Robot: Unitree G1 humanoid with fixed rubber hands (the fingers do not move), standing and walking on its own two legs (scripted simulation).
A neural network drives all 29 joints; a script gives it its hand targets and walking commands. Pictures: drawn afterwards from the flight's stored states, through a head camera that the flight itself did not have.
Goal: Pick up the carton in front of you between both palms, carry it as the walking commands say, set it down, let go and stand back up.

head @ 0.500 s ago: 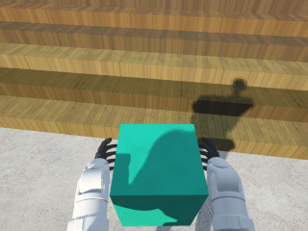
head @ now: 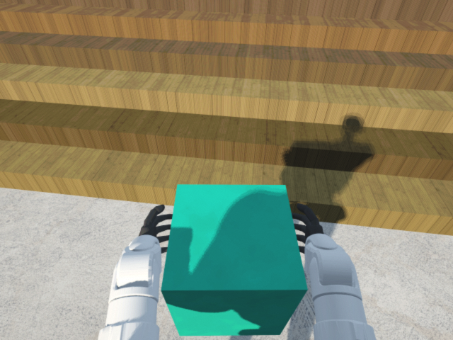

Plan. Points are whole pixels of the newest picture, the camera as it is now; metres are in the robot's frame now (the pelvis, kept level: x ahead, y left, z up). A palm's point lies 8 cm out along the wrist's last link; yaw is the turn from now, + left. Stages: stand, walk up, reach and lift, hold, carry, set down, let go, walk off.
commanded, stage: hold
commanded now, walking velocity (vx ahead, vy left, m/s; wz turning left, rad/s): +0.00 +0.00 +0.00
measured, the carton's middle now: (230, 262) +0.29 +0.00 -0.02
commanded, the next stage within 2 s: carry in 0.16 s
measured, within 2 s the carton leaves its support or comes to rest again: neither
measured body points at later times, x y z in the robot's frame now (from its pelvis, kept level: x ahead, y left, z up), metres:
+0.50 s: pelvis +0.07 -0.01 -0.01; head +0.04 -0.01 +0.44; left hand +0.35 +0.14 +0.06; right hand +0.36 -0.16 +0.06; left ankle +0.04 +0.11 -0.73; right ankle +0.01 -0.14 -0.75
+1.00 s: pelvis +0.33 -0.05 -0.01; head +0.34 -0.06 +0.44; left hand +0.60 +0.11 +0.07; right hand +0.62 -0.19 +0.07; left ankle +0.22 +0.06 -0.66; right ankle +0.34 -0.12 -0.75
